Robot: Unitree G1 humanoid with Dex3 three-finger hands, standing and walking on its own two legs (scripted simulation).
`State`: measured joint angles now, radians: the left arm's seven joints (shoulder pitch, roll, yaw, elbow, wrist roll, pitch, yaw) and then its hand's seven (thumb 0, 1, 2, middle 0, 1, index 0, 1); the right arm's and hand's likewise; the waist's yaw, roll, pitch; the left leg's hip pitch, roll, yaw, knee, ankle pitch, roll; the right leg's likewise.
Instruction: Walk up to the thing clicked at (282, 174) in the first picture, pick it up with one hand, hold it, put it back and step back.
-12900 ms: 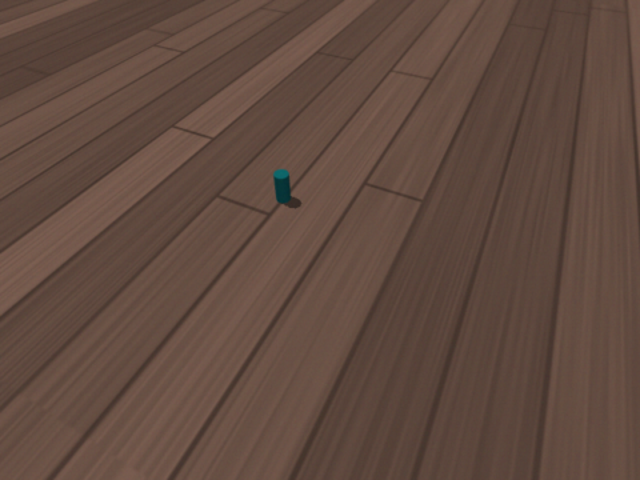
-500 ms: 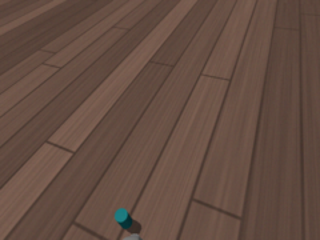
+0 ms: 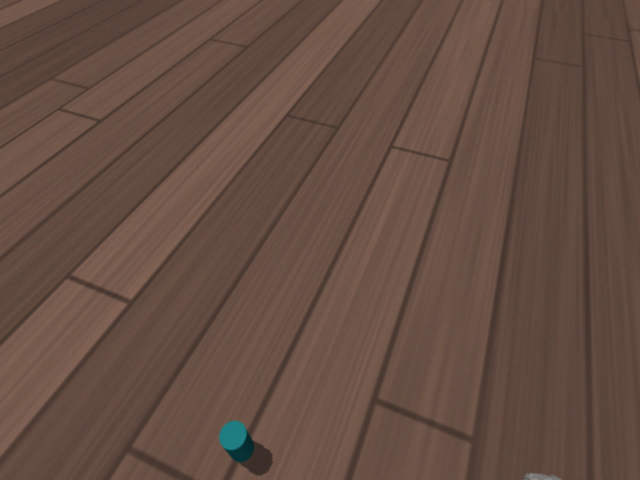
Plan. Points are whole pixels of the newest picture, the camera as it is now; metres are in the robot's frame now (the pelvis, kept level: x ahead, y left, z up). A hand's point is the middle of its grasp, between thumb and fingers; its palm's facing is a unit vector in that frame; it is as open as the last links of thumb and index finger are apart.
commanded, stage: walk up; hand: left
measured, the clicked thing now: (237, 442) +0.34 +0.23 -0.69
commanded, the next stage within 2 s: stand in 0.26 s
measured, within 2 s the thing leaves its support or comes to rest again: neither
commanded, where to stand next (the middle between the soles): +0.01 +0.02 m, yaw +3 degrees
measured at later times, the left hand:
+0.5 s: hand out of the picture +0.08 +0.25 -0.14, palm faces -0.05 -0.94 -0.34, open 7.4 cm
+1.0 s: hand out of the picture +0.14 +0.24 -0.14, palm faces -0.04 -0.94 -0.34, open 7.4 cm
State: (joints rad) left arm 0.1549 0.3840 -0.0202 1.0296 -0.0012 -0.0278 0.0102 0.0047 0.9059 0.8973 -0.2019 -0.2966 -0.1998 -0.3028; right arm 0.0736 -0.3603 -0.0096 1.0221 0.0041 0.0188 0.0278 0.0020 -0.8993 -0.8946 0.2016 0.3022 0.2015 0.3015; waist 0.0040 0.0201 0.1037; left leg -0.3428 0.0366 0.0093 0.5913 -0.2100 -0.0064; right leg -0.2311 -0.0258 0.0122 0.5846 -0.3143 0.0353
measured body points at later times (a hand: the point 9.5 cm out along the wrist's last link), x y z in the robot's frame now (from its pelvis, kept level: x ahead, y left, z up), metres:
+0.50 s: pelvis +0.01 +0.00 +0.02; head +0.02 +0.00 +0.47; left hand +0.08 +0.30 -0.12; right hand +0.09 -0.31 -0.12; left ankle +0.07 +0.12 -0.73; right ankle +0.00 -0.15 -0.73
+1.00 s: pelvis +0.04 -0.01 +0.02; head +0.06 -0.01 +0.47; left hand +0.14 +0.29 -0.11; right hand +0.13 -0.31 -0.11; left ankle +0.07 +0.12 -0.73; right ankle +0.00 -0.15 -0.73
